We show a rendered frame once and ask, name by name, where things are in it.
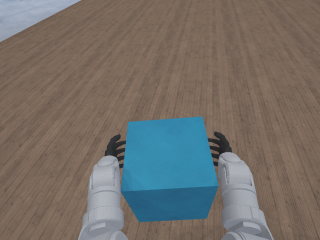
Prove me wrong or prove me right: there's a robot left upper arm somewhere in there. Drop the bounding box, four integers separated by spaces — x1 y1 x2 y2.
87 230 128 240

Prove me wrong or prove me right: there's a robot left forearm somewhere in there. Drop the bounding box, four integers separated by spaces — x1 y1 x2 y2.
78 155 124 240

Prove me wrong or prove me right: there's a left robot hand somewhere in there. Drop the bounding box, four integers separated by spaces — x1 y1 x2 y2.
104 134 126 168

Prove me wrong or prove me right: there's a robot right upper arm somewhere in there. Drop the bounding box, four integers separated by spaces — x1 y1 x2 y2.
222 230 269 240

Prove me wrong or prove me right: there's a robot right forearm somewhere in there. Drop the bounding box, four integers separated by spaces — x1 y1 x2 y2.
217 152 274 240

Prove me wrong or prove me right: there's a right robot hand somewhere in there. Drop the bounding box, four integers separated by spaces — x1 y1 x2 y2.
208 131 232 167

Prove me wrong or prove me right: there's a carton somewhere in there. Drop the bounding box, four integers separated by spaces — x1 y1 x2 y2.
121 116 219 222

